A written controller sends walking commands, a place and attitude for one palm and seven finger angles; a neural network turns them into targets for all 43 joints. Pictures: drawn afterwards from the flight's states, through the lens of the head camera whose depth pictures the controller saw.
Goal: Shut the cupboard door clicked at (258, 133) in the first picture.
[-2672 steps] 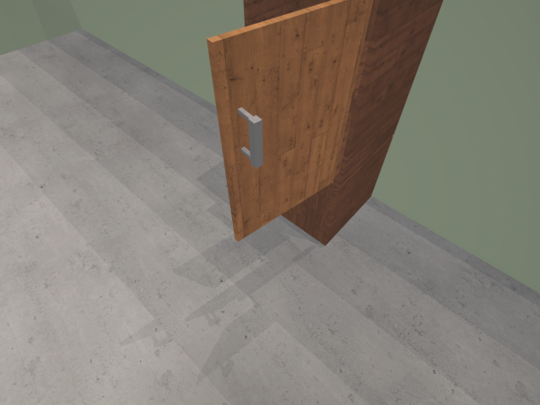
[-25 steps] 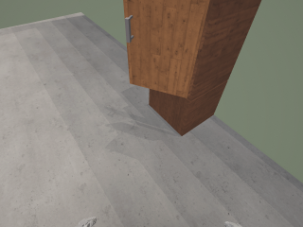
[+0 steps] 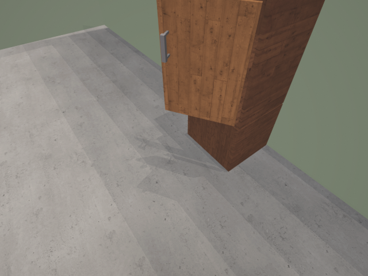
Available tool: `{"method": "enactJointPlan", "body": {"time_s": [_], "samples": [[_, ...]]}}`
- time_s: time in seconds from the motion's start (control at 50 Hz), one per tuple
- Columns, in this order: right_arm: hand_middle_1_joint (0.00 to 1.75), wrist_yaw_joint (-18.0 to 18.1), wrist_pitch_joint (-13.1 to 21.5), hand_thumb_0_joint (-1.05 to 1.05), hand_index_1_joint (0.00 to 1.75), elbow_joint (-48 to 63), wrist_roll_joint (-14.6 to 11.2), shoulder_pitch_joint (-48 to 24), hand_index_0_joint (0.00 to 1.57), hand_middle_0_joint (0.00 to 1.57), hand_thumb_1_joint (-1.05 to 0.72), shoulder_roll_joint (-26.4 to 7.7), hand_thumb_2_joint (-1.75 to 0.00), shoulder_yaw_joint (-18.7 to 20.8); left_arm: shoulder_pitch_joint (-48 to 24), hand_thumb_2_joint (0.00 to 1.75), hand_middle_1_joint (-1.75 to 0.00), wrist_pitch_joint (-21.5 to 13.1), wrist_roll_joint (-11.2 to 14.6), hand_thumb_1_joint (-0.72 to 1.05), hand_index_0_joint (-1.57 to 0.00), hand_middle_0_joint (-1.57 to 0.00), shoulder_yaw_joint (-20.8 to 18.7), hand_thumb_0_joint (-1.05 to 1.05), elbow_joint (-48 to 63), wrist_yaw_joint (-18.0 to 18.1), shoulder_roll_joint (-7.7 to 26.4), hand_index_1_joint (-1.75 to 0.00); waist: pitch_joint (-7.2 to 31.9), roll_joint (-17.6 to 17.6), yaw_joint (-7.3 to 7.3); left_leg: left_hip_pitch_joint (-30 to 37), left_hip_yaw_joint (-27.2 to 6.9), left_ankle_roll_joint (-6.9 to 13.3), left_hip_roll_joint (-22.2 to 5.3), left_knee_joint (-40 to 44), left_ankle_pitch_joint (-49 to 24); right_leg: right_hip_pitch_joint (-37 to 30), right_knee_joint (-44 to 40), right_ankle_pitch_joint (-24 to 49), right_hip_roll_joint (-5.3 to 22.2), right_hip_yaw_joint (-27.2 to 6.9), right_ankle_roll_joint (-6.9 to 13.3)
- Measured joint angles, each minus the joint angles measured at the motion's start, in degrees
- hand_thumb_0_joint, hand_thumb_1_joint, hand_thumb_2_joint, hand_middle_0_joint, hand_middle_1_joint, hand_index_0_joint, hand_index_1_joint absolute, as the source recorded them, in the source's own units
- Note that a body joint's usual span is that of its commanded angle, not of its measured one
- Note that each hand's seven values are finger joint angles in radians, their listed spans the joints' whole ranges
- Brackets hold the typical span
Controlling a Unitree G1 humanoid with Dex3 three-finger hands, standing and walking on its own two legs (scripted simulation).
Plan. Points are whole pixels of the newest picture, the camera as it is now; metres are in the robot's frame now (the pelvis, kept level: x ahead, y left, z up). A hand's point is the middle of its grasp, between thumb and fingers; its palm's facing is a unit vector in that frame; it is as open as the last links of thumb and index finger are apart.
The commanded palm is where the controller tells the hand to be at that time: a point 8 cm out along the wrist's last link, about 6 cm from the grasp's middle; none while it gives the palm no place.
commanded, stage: let the arm hang, fingers relaxed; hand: left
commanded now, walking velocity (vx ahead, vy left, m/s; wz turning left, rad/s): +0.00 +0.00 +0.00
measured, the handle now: (165, 46) +1.00 +0.14 +0.04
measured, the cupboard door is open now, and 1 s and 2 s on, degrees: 33 33 33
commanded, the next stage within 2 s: look to check the result in 0.36 s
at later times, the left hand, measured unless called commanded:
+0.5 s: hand out of the picture -0.03 +0.15 -0.18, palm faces +0.02 -0.99 -0.17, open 7.4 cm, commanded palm none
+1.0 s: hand out of the picture +0.00 +0.16 -0.18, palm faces +0.01 -0.98 -0.19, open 7.4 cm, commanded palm none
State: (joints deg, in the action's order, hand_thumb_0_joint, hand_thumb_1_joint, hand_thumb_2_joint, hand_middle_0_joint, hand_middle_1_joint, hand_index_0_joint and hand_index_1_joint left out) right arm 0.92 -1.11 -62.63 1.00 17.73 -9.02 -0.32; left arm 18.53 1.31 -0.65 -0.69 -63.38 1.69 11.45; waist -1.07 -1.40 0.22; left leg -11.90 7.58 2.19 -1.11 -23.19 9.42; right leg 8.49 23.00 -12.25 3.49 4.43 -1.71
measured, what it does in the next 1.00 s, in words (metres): stands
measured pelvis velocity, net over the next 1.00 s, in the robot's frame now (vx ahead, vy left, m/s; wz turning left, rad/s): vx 0.01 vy -0.01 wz -0.02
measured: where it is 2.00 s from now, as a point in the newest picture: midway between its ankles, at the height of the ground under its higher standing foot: outside the picture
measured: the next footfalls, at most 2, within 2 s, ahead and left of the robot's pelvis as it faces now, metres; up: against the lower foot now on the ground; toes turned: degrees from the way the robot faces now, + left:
right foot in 1.78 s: +0.05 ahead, -0.15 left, +0.00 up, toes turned +21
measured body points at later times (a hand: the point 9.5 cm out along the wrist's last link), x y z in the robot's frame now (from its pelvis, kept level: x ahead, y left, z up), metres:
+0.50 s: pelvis +0.00 +0.00 +0.00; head +0.00 -0.01 +0.45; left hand -0.03 +0.21 -0.16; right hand -0.03 -0.21 -0.16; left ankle +0.04 +0.09 -0.74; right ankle +0.00 -0.14 -0.74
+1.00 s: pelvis +0.01 -0.01 +0.00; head +0.01 -0.02 +0.45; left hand +0.00 +0.21 -0.16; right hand -0.02 -0.23 -0.16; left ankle +0.04 +0.09 -0.74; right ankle +0.00 -0.14 -0.74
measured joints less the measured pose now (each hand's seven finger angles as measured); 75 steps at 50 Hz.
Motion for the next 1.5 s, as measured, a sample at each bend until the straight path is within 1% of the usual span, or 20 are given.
{"method": "enactJointPlan", "body": {"time_s": [0.22,0.38,0.74,1.16,1.26,1.38,1.42,1.44,1.46,1.5], "samples": [[0.30,0.4,0.2,0.00,0.30,-1.7,-0.1,0.8,0.20,0.20,-0.91,1.2,-0.90,0.5,1.3,0.89,-0.29,-0.3,-0.2,0.90,-0.20,-0.20,0.6,0.00,-2.2,0.1,-3.9,-0.30,0.2,1.2,0.00,0.1,0.8,0.3,0.3,0.8,-0.4,0.8,0.5,0.1,0.3,-0.8,-0.2],[0.30,0.7,0.4,0.00,0.30,-1.8,-0.2,1.1,0.20,0.20,-0.91,1.7,-0.90,0.9,1.1,0.89,-0.29,-0.6,-0.3,0.90,-0.20,-0.20,0.5,0.00,-2.4,0.2,-5.2,-0.30,0.0,1.5,0.19,-0.3,0.8,0.1,0.0,0.5,-0.4,1.3,0.7,0.0,0.1,-0.9,0.0],[0.30,0.6,0.6,0.00,0.30,-1.9,-0.2,0.4,0.20,0.20,-0.91,1.6,-0.90,0.9,-0.3,0.89,-0.29,-1.2,-0.2,0.90,-0.20,-0.20,0.1,0.00,-1.9,0.6,-3.6,-0.30,-0.3,0.8,0.54,0.1,0.6,-0.8,-1.0,-0.1,0.3,0.6,0.8,-0.5,-0.9,-0.7,0.8],[0.30,0.6,0.6,0.00,0.30,-1.8,-0.2,-0.6,0.20,0.20,-0.91,0.6,-0.90,0.9,-2.0,0.89,-0.29,-1.2,-0.1,0.90,-0.20,-0.20,0.0,0.00,-1.5,0.4,-3.0,-0.30,-1.0,1.2,0.65,0.6,0.0,-1.4,-1.4,0.3,0.4,-0.3,-0.1,-0.6,-1.4,-0.1,1.2],[0.30,0.3,-0.4,0.00,0.30,-0.7,-0.1,-0.6,0.20,0.20,-0.91,0.9,-0.90,1.3,-2.8,0.89,-0.29,-0.5,-0.2,0.90,-0.20,-0.20,-1.0,0.00,0.1,0.5,-2.8,-0.30,-1.8,1.2,1.02,-2.3,-2.0,-1.3,-0.9,-3.4,1.6,1.5,3.4,-2.6,-0.6,1.7,1.2],[0.30,-0.5,-1.9,0.00,0.30,1.5,0.1,-1.0,0.20,0.20,-0.91,0.5,-0.90,2.3,-3.8,0.89,-0.30,0.5,-0.5,0.90,-0.20,-0.20,-2.6,0.00,3.4,0.3,-2.1,-0.30,-3.1,0.9,1.00,-7.8,-5.4,-1.1,-0.1,-11.9,5.1,4.0,9.2,-6.1,0.5,5.1,0.9],[0.30,-0.7,-2.0,0.00,0.30,2.4,0.2,-1.4,0.20,0.20,-0.91,0.3,-0.90,2.7,-4.1,0.89,-0.30,0.8,-0.7,0.90,-0.20,-0.20,-3.0,0.00,4.3,0.3,-1.5,-0.30,-3.6,1.5,0.98,-8.9,-6.1,-0.4,0.6,-14.5,6.4,4.6,11.7,-7.6,1.3,5.8,0.5],[0.30,-0.8,-2.0,0.00,0.30,2.9,0.3,-1.6,0.20,0.20,-0.91,0.3,-0.90,2.8,-4.4,0.89,-0.30,1.1,-0.7,0.90,-0.20,-0.20,-3.3,0.00,4.7,0.3,-1.0,-0.30,-3.6,2.1,0.97,-9.4,-6.2,0.0,1.1,-15.2,6.8,5.2,13.0,-8.3,1.9,5.9,0.2],[0.30,-0.9,-1.8,0.00,0.30,3.6,0.5,-1.7,0.20,0.20,-0.91,0.2,-0.90,2.9,-4.7,0.89,-0.30,1.3,-0.6,0.90,-0.20,-0.20,-3.5,0.00,5.1,0.3,-0.6,-0.30,-3.6,2.6,1.04,-9.9,-6.4,0.3,1.7,-15.7,7.0,6.0,14.5,-9.5,2.3,5.7,0.4],[0.30,-0.5,-1.1,0.00,0.30,4.9,0.9,-2.4,0.20,0.20,-0.91,0.1,-0.90,2.9,-6.1,0.89,-0.30,2.1,-0.5,0.90,-0.20,-0.20,-3.8,0.00,6.0,0.3,0.1,-0.30,-4.0,2.7,1.47,-10.8,-7.2,0.6,2.4,-15.2,6.3,9.5,22.6,-14.9,1.0,2.5,0.5]]}}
